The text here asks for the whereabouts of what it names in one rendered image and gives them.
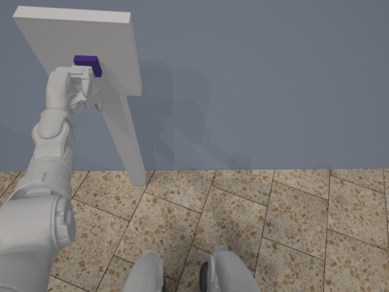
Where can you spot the button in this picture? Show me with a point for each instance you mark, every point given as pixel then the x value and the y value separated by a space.
pixel 82 60

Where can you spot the right robot shin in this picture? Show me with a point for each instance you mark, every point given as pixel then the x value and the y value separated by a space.
pixel 210 286

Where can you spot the panel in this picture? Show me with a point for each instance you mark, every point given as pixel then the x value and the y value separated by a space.
pixel 57 35

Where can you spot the left robot upper arm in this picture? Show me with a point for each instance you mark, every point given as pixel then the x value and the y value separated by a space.
pixel 32 233

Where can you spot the right robot thigh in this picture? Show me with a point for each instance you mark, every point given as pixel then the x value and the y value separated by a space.
pixel 230 273

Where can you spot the left robot forearm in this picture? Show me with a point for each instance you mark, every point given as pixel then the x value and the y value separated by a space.
pixel 52 164

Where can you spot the left robot hand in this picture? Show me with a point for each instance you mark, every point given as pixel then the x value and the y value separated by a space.
pixel 62 94

